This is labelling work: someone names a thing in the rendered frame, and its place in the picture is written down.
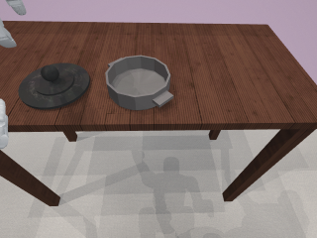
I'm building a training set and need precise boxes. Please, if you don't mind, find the pot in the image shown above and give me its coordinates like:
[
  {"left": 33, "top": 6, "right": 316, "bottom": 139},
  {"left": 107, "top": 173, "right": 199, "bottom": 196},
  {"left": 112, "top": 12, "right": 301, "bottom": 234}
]
[{"left": 105, "top": 55, "right": 174, "bottom": 111}]

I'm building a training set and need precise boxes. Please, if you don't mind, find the lid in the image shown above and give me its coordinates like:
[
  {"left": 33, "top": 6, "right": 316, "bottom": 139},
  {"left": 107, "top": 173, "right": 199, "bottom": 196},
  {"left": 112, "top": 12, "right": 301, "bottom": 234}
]
[{"left": 18, "top": 62, "right": 90, "bottom": 110}]

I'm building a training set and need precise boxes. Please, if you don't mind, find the robot left hand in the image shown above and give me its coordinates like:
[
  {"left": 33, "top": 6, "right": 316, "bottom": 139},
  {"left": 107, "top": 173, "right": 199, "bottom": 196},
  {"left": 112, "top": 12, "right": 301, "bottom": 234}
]
[{"left": 0, "top": 0, "right": 27, "bottom": 49}]

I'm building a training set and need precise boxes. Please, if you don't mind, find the knob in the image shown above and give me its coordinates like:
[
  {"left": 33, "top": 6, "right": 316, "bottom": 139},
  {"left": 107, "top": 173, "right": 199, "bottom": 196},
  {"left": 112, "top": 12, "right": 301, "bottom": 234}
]
[{"left": 41, "top": 64, "right": 59, "bottom": 81}]

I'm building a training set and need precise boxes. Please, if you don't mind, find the table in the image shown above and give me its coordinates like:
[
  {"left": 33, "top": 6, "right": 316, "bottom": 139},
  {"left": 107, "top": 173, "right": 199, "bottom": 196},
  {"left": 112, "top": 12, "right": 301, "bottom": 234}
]
[{"left": 0, "top": 21, "right": 317, "bottom": 206}]

